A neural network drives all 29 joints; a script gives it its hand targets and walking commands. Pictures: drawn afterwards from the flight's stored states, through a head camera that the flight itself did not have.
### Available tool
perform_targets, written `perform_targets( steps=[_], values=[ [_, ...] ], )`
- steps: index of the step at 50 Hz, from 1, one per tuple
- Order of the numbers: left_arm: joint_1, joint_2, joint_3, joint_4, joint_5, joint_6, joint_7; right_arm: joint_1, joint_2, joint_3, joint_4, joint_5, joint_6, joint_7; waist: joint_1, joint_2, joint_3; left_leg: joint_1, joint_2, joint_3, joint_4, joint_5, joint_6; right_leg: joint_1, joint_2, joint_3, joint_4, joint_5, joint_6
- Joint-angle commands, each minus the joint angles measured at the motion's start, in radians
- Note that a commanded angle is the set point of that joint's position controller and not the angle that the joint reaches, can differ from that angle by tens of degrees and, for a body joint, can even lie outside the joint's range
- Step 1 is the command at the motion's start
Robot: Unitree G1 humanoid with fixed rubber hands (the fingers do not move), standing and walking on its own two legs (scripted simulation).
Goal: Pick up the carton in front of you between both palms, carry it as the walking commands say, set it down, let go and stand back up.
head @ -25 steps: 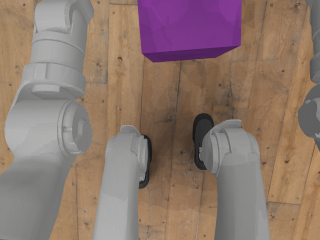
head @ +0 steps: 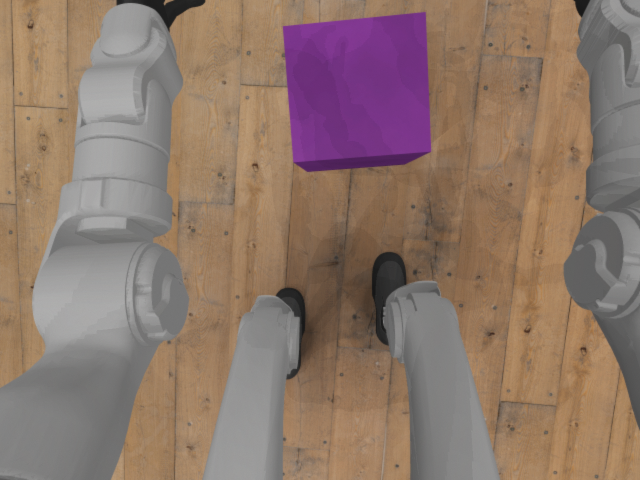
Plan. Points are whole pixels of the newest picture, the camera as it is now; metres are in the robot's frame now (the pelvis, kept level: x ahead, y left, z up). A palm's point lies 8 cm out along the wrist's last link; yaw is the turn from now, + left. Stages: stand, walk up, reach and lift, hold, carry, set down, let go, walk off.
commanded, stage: set down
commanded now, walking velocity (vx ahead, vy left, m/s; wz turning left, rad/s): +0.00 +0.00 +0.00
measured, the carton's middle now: (354, 107) +0.55 -0.06 -0.47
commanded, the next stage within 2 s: let go in 0.08 s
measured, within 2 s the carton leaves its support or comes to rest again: neither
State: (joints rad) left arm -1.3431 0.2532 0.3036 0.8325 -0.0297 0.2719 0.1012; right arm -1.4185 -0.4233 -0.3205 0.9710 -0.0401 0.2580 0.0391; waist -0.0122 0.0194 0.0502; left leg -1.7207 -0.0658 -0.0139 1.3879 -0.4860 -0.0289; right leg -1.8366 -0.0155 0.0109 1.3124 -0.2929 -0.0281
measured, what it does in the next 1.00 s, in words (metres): rises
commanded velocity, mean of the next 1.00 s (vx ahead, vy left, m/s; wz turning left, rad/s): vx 0.00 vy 0.00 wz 0.00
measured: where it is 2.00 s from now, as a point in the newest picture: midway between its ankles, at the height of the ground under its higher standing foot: (338, 331)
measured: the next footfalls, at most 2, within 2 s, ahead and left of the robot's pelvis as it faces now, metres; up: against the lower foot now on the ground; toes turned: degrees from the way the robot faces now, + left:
none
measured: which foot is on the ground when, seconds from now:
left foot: down 0.00-1.00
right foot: down 0.00-1.00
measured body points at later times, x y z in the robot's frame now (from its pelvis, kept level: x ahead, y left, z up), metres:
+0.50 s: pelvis +0.05 +0.00 +0.11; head +0.32 -0.04 +0.47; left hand +0.49 +0.17 -0.01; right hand +0.46 -0.27 -0.01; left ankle +0.06 +0.13 -0.56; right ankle +0.12 -0.11 -0.56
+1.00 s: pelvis +0.09 +0.01 +0.18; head +0.17 -0.01 +0.62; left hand +0.31 +0.22 +0.10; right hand +0.27 -0.24 +0.09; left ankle +0.06 +0.13 -0.56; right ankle +0.12 -0.11 -0.56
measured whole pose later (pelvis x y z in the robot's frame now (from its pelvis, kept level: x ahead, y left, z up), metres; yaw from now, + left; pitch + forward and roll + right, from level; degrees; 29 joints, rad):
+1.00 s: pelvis +0.09 +0.01 +0.18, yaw -3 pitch +7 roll +0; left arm 0.10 0.18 0.08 0.49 0.01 0.01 -0.05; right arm 0.13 -0.21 -0.08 0.45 -0.01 0.02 0.05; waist -0.01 0.03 0.06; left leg -0.33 -0.02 -0.05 0.53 -0.33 0.00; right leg -0.44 0.02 0.00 0.49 -0.18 -0.01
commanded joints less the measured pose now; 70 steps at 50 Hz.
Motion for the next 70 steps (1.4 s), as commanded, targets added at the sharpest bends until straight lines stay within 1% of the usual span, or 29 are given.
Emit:
perform_targets(
  steps=[1,4,6,9,12,15,17,21,24,27,35,38,42,47,50,54,58,61,64,70],
  values=[
    [-0.244,0.107,0.011,-0.123,0.011,-0.023,-0.005,-0.267,-0.131,-0.018,-0.119,-0.011,-0.027,0.009,-0.013,-0.064,-1.141,0.185,-0.043,0.079,-0.249,0.207,-0.033,1.147,0.052,0.011,-0.074,0.421,0.012],
    [-0.204,0.087,0.023,-0.104,0.029,-0.031,-0.012,-0.229,-0.110,-0.029,-0.097,-0.030,-0.038,0.021,-0.007,-0.064,-1.091,0.230,-0.038,0.072,-0.306,0.223,-0.035,1.154,0.051,0.013,-0.133,0.419,0.014],
    [-0.173,0.078,0.030,-0.105,0.050,-0.036,-0.019,-0.195,-0.101,-0.041,-0.094,-0.055,-0.045,0.026,-0.011,-0.062,-1.083,0.269,-0.035,0.067,-0.344,0.241,-0.037,1.179,0.051,0.012,-0.172,0.432,0.015],
    [-0.079,0.070,0.037,-0.128,0.089,-0.039,-0.030,-0.104,-0.085,-0.050,-0.119,-0.096,-0.049,0.029,-0.013,-0.058,-1.120,0.345,-0.032,0.065,-0.401,0.297,-0.038,1.272,0.053,0.012,-0.223,0.494,0.012],
    [0.052,0.063,0.025,-0.177,0.122,-0.040,-0.042,0.026,-0.060,-0.041,-0.184,-0.123,-0.048,0.028,-0.015,-0.057,-1.159,0.408,-0.029,0.066,-0.455,0.362,-0.037,1.394,0.052,0.016,-0.266,0.587,0.006],
    [0.205,0.046,-0.005,-0.241,0.130,-0.059,-0.055,0.183,-0.020,-0.024,-0.274,-0.123,-0.058,0.025,-0.019,-0.065,-1.171,0.439,-0.025,0.059,-0.504,0.423,-0.031,1.508,0.042,0.031,-0.303,0.697,0.000],
    [0.293,0.035,-0.027,-0.276,0.126,-0.080,-0.063,0.275,0.009,-0.010,-0.326,-0.111,-0.075,0.023,-0.017,-0.071,-1.143,0.438,-0.022,0.051,-0.537,0.440,-0.026,1.557,0.033,0.046,-0.328,0.745,-0.002],
    [0.455,0.015,-0.051,-0.308,0.115,-0.128,-0.076,0.448,0.054,0.015,-0.386,-0.080,-0.118,0.025,-0.007,-0.076,-1.062,0.465,-0.017,0.031,-0.602,0.430,-0.014,1.614,0.018,0.069,-0.383,0.761,-0.001],
    [0.592,0.001,-0.062,-0.310,0.113,-0.158,-0.089,0.595,0.077,0.031,-0.405,-0.066,-0.147,0.029,-0.003,-0.069,-0.999,0.524,-0.011,0.019,-0.642,0.414,-0.012,1.634,0.013,0.072,-0.425,0.731,0.002],
    [0.724,-0.010,-0.075,-0.314,0.109,-0.183,-0.102,0.741,0.091,0.047,-0.415,-0.055,-0.173,0.031,-0.003,-0.060,-0.922,0.606,-0.003,0.009,-0.678,0.393,-0.011,1.634,0.011,0.068,-0.473,0.674,0.005],
    [1.007,-0.012,-0.131,-0.356,0.070,-0.241,-0.130,1.062,0.108,0.118,-0.462,-0.011,-0.228,0.026,-0.007,-0.028,-0.671,0.889,0.022,-0.010,-0.771,0.342,0.006,1.597,0.013,0.047,-0.616,0.435,0.013],
    [1.109,-0.006,-0.152,-0.375,0.057,-0.256,-0.139,1.176,0.118,0.148,-0.492,0.006,-0.243,0.025,-0.007,-0.016,-0.572,0.995,0.033,-0.017,-0.813,0.325,0.013,1.625,0.018,0.036,-0.668,0.363,0.016],
    [1.248,0.006,-0.176,-0.398,0.042,-0.275,-0.143,1.323,0.124,0.181,-0.544,0.019,-0.260,0.021,-0.001,-0.013,-0.448,1.118,0.045,-0.024,-0.880,0.319,0.020,1.707,0.027,0.020,-0.728,0.317,0.022],
    [1.403,0.015,-0.201,-0.425,0.035,-0.287,-0.148,1.492,0.127,0.215,-0.609,0.030,-0.265,0.014,0.005,-0.017,-0.302,1.240,0.048,-0.022,-0.964,0.333,0.025,1.830,0.040,0.008,-0.801,0.321,0.030],
    [1.458,0.020,-0.214,-0.448,0.036,-0.278,-0.154,1.555,0.119,0.233,-0.640,0.032,-0.251,0.012,0.008,-0.006,-0.208,1.278,0.054,-0.021,-1.023,0.316,0.028,1.906,0.049,0.002,-0.837,0.328,0.033],
    [1.496,0.024,-0.227,-0.468,0.037,-0.249,-0.163,1.600,0.110,0.249,-0.657,0.035,-0.218,0.015,0.009,0.005,-0.088,1.287,0.066,-0.023,-1.085,0.260,0.038,1.978,0.058,-0.005,-0.863,0.306,0.037],
    [1.507,0.028,-0.235,-0.480,0.039,-0.212,-0.169,1.615,0.104,0.255,-0.663,0.037,-0.177,0.022,0.008,0.016,0.001,1.279,0.076,-0.024,-1.115,0.210,0.043,2.025,0.064,-0.010,-0.868,0.273,0.039],
    [1.497,0.032,-0.235,-0.483,0.043,-0.188,-0.173,1.607,0.104,0.256,-0.661,0.036,-0.150,0.025,0.009,0.019,0.038,1.280,0.075,-0.021,-1.111,0.199,0.043,2.035,0.065,-0.009,-0.866,0.257,0.040],
    [1.501,0.036,-0.232,-0.490,0.049,-0.169,-0.175,1.614,0.106,0.252,-0.662,0.033,-0.132,0.026,0.008,0.012,0.040,1.307,0.069,-0.017,-1.097,0.225,0.039,2.038,0.063,-0.004,-0.865,0.275,0.038],
    [1.521,0.041,-0.225,-0.501,0.058,-0.150,-0.176,1.630,0.112,0.249,-0.671,0.024,-0.118,0.023,0.008,-0.007,-0.002,1.389,0.048,-0.009,-1.057,0.332,0.027,2.018,0.053,0.008,-0.869,0.361,0.033]
  ],
)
